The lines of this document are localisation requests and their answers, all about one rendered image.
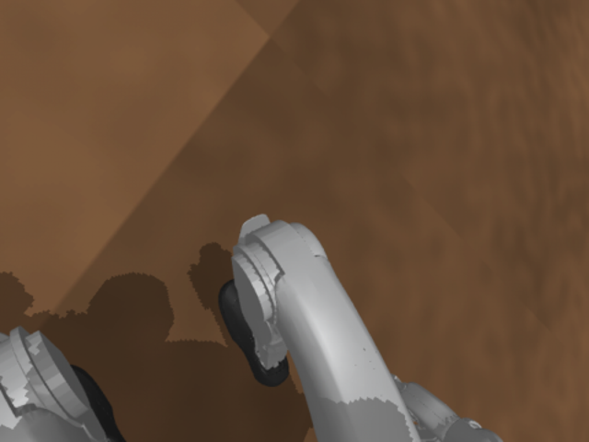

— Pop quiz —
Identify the left robot foot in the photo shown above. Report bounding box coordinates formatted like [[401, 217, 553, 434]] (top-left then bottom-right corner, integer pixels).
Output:
[[70, 365, 126, 442]]

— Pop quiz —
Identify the right robot hand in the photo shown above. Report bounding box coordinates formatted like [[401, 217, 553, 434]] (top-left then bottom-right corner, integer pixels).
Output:
[[390, 373, 461, 442]]

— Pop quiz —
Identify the right robot arm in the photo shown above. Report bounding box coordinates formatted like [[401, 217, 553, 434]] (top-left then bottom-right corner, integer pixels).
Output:
[[444, 418, 503, 442]]

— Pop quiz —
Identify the right robot foot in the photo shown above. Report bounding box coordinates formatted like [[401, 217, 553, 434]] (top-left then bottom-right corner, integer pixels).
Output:
[[218, 279, 289, 387]]

